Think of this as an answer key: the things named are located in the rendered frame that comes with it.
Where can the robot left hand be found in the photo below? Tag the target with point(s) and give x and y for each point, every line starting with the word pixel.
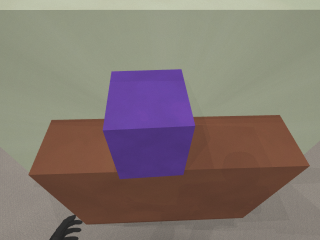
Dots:
pixel 63 229

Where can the pedestal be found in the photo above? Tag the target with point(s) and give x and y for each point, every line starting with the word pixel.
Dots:
pixel 234 164

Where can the carton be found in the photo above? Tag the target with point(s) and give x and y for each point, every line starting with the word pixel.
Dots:
pixel 148 123

